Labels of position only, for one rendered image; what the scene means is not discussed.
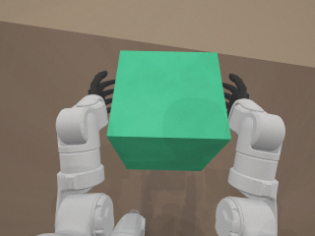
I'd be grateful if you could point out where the robot left thigh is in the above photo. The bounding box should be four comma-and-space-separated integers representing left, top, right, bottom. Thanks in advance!
110, 212, 146, 236

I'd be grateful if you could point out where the robot right hand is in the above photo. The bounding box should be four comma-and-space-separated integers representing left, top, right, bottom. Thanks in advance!
222, 73, 249, 119

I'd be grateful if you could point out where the robot left upper arm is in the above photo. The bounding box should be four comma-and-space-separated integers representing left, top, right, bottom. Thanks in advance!
36, 193, 114, 236

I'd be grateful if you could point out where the left robot forearm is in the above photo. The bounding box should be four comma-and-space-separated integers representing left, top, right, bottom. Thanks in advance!
54, 94, 108, 230

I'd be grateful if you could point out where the right robot forearm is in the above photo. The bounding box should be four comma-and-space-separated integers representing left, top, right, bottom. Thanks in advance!
227, 98, 285, 233

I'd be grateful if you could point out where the robot right upper arm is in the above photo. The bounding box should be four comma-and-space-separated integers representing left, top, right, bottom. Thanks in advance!
215, 196, 278, 236

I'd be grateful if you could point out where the robot left hand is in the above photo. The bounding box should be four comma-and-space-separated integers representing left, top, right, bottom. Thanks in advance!
88, 71, 116, 114

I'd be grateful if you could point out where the carton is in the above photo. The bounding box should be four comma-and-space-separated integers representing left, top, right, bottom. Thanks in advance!
106, 50, 231, 171

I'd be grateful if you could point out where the left robot shin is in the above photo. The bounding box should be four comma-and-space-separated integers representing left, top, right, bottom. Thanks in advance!
130, 209, 139, 214

